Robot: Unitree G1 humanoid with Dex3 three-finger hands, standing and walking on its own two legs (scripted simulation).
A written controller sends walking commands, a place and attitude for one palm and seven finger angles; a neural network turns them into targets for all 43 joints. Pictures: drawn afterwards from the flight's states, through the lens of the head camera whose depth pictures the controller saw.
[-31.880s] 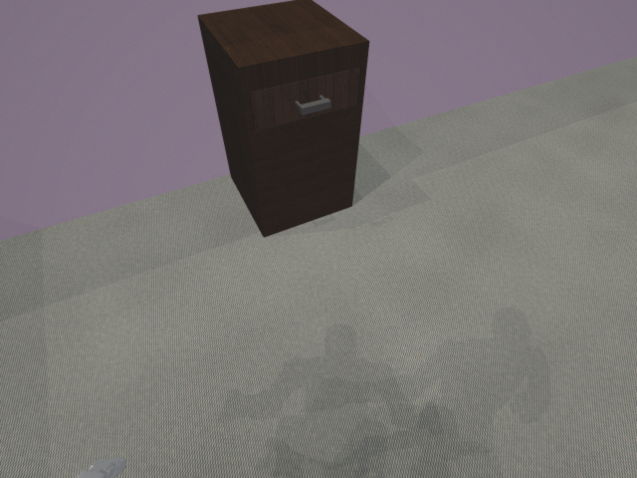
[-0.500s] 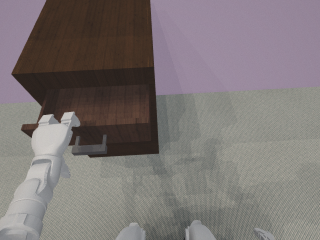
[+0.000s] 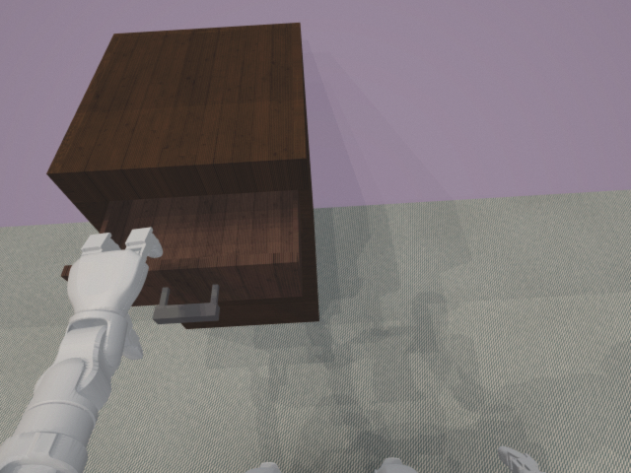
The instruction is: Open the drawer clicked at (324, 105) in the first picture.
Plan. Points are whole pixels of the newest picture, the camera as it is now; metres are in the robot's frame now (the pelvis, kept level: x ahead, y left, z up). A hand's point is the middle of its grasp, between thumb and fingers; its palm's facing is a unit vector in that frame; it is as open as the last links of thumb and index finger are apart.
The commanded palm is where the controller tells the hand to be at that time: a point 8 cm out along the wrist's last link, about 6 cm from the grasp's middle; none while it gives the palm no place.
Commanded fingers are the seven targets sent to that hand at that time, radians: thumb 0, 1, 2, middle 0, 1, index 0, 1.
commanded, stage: lift the hand off the handle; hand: left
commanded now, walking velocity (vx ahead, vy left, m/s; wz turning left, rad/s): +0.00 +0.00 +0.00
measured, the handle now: (188, 302) +0.39 +0.25 -0.14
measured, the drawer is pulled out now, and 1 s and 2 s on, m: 0.15 0.15 0.15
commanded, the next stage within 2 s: draw the hand back to the body in 0.22 s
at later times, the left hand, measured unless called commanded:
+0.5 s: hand (118, 296) +0.33 +0.27 +0.02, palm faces +0.00 -0.03 -1.00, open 13.8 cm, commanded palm +0.29 +0.28 +0.08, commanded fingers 0.00 -0.50 0.30 -0.30 -1.20 -0.30 -1.20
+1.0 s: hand (80, 331) +0.26 +0.26 +0.09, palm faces +0.18 -0.53 -0.83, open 13.8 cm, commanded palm +0.22 +0.28 +0.14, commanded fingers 0.00 -0.32 0.38 -0.29 -1.09 -0.29 -1.09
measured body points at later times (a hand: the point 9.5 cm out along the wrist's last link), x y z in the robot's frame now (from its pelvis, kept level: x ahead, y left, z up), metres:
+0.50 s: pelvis +0.01 +0.00 +0.01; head +0.07 -0.03 +0.46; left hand +0.32 +0.27 +0.08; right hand +0.13 -0.27 -0.12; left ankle -0.02 +0.12 -0.70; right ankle +0.01 -0.13 -0.70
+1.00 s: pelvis +0.01 +0.00 +0.03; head +0.04 -0.04 +0.48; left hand +0.24 +0.28 +0.13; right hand +0.21 -0.22 -0.07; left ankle -0.02 +0.12 -0.70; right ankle +0.01 -0.13 -0.70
